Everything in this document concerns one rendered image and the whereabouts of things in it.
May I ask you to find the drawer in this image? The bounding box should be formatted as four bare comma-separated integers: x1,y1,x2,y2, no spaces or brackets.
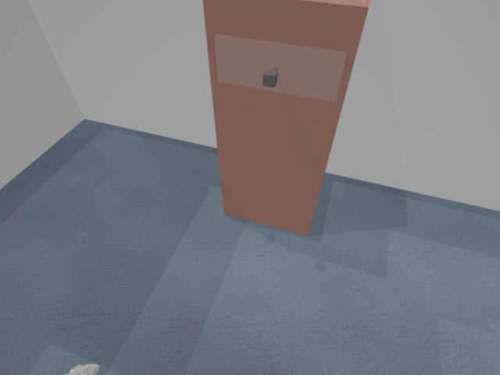
214,34,347,102

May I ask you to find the handle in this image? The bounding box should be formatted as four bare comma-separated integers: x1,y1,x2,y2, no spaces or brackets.
262,67,278,88

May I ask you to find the cabinet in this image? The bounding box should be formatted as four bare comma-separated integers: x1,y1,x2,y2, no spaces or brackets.
202,0,370,236

